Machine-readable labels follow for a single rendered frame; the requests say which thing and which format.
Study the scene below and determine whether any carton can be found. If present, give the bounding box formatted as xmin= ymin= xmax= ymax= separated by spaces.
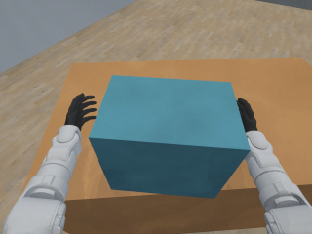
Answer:
xmin=88 ymin=75 xmax=251 ymax=199

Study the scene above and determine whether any left robot forearm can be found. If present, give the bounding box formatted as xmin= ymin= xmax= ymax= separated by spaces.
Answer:
xmin=1 ymin=125 xmax=82 ymax=234

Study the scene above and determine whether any robot left upper arm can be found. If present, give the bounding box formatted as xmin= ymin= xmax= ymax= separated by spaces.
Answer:
xmin=5 ymin=197 xmax=66 ymax=234

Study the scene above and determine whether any robot right upper arm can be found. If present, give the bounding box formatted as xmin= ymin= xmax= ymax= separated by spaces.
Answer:
xmin=264 ymin=205 xmax=312 ymax=234

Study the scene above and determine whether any robot left hand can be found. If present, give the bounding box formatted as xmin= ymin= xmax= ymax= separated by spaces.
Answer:
xmin=64 ymin=93 xmax=97 ymax=131

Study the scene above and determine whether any pedestal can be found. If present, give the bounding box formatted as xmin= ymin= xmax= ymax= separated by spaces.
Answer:
xmin=19 ymin=57 xmax=312 ymax=234

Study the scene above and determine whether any right robot forearm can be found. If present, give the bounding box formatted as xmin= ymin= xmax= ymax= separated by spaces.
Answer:
xmin=245 ymin=130 xmax=312 ymax=213

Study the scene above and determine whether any robot right hand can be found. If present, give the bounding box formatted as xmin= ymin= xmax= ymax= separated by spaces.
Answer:
xmin=236 ymin=97 xmax=258 ymax=133

